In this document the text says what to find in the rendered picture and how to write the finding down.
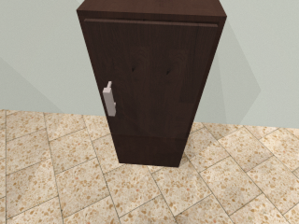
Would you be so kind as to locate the handle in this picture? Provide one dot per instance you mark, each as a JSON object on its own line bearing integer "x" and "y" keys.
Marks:
{"x": 108, "y": 97}

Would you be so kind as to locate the cupboard door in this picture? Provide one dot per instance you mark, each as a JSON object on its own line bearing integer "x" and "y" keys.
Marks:
{"x": 156, "y": 70}

